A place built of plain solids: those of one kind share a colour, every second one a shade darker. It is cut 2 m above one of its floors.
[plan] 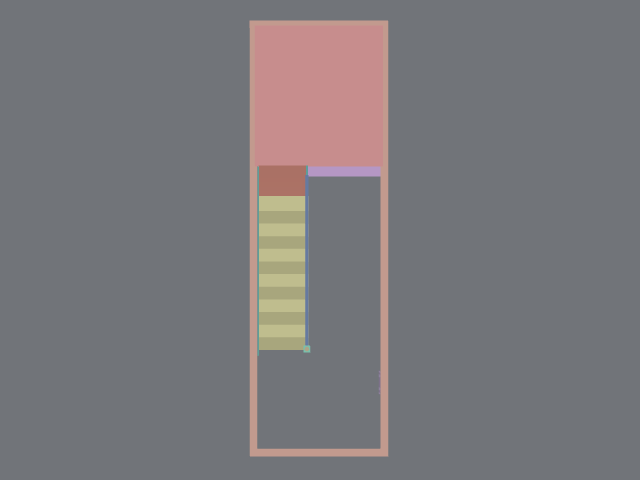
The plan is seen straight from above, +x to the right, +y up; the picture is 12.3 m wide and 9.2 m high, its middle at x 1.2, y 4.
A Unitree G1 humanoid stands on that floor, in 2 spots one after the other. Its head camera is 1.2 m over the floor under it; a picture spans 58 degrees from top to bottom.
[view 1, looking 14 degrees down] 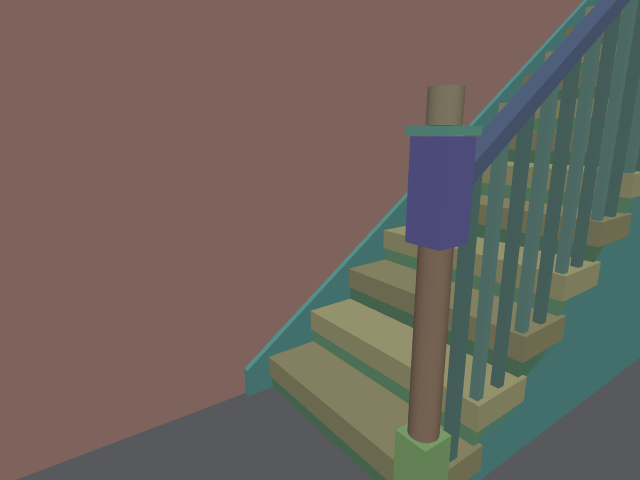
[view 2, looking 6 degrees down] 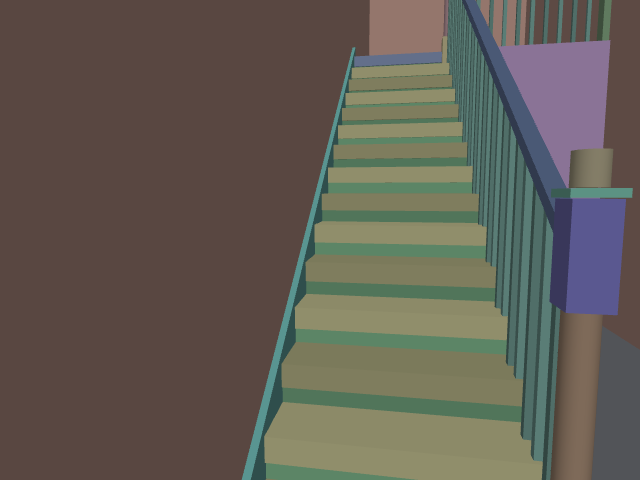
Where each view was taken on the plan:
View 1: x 1.67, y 1.00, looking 144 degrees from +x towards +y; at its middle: wall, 2.14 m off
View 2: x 0.48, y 0.73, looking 100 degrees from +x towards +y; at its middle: tread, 2.42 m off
